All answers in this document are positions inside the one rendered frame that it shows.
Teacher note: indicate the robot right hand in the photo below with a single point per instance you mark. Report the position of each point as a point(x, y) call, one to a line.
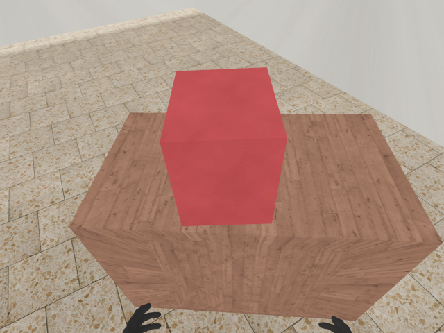
point(338, 327)

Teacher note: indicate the carton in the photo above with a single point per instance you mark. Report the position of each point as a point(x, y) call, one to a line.
point(223, 143)

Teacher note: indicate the robot left hand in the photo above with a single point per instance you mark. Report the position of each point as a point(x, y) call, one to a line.
point(134, 324)

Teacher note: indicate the pedestal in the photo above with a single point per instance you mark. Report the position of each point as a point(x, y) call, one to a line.
point(347, 226)

